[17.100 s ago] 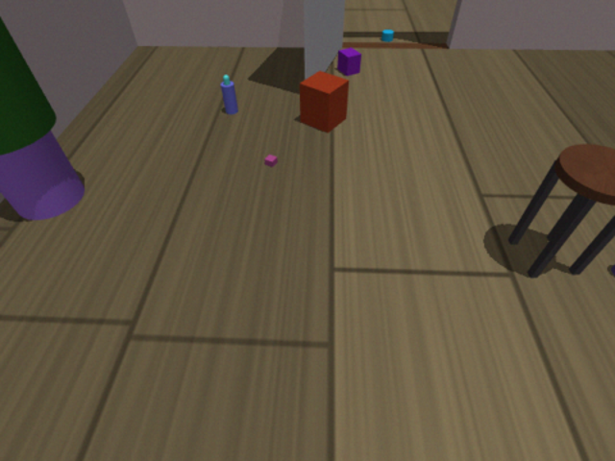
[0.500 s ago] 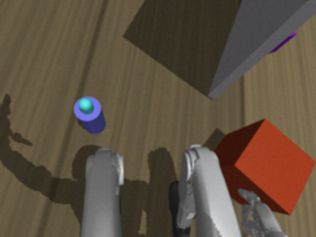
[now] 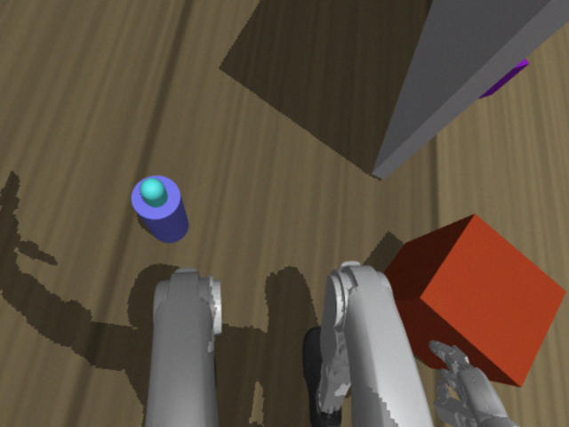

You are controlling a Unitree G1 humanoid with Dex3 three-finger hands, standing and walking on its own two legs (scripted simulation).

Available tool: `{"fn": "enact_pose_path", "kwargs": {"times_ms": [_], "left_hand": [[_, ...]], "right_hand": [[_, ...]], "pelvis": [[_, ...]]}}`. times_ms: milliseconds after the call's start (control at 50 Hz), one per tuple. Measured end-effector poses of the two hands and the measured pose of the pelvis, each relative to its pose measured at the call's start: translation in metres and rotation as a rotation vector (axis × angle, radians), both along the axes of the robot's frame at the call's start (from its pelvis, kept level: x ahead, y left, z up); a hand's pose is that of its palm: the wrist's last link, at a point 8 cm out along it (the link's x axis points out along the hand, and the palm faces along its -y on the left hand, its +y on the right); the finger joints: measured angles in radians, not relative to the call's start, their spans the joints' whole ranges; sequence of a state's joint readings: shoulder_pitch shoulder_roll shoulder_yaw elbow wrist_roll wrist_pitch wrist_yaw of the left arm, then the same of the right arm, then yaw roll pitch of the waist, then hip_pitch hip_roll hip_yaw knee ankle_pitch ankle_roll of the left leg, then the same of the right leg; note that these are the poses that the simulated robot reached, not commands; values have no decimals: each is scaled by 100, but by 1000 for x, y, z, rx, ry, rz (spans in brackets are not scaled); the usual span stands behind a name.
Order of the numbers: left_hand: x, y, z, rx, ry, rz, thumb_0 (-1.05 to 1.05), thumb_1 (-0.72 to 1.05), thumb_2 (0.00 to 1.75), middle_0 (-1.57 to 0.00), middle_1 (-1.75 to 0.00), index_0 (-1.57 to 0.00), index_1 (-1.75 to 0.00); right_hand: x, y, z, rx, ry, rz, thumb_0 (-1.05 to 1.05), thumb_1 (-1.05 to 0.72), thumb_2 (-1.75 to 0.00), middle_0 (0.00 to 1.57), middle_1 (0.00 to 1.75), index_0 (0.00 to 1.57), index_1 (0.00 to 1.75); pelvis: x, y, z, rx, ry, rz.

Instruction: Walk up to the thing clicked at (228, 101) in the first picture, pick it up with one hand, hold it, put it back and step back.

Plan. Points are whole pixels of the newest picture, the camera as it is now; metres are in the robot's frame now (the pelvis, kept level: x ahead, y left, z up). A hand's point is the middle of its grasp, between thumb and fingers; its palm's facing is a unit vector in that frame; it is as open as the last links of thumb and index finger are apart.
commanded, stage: go down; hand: left
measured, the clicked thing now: (161, 208) +0.46 +0.21 -0.26
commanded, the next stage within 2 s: none
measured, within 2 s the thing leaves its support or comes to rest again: neither
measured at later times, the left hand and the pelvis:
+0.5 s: hand out of the picture +0.40 +0.41 +0.04, palm faces +0.14 -0.99 -0.05, open 17.7 cm; pelvis +0.00 +0.00 +0.00, yaw +0 degrees
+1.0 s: hand out of the picture +0.40 +0.41 +0.05, palm faces +0.14 -0.99 -0.05, open 17.7 cm; pelvis +0.00 +0.00 +0.01, yaw +0 degrees
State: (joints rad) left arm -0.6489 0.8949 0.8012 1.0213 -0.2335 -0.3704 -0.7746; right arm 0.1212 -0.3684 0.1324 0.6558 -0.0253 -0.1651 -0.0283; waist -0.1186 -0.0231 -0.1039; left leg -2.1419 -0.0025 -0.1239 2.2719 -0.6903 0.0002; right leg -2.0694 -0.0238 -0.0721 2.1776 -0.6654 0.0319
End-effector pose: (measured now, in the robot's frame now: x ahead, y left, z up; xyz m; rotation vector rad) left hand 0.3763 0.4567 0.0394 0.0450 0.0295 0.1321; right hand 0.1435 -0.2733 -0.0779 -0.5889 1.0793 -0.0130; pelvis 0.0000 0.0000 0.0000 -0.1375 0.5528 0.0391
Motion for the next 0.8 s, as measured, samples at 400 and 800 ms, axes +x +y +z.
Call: {"fn": "enact_pose_path", "kwargs": {"times_ms": [400,800], "left_hand": [[-9,-2,-1,-3,-6,3,-1,-61,4,-7,-6,-6,-6],[-13,-3,-7,-3,3,9,-1,-61,4,-7,-7,-6,-7]], "right_hand": [[2,1,-3,10,2,17,1,-89,-89,21,30,21,30],[5,-3,-9,13,27,21,1,-89,-89,21,30,21,30]], "pelvis": [[-2,-2,0,9,-3,2],[2,-4,-1,15,7,1]]}}
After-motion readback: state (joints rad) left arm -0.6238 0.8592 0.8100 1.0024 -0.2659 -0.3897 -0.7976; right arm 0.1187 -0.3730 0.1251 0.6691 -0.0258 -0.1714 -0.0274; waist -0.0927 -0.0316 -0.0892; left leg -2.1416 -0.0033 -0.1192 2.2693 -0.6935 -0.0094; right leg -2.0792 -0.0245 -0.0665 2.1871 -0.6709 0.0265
